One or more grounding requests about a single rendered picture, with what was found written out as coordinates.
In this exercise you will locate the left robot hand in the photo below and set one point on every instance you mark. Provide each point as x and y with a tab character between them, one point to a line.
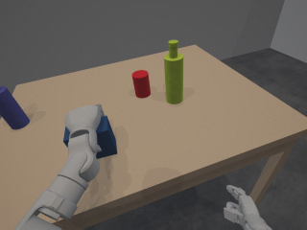
86	116

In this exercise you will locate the table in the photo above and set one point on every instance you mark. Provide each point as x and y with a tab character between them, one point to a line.
224	123

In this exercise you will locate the sponge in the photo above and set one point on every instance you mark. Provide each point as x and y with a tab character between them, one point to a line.
105	138

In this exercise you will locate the left robot upper arm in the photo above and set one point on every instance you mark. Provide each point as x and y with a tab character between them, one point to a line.
36	223

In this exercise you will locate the left robot forearm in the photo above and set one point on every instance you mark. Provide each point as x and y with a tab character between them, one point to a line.
61	198

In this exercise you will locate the right robot hand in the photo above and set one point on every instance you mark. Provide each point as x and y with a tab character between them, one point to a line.
246	207

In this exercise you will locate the right robot forearm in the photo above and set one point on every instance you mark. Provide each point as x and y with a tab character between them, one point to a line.
254	222

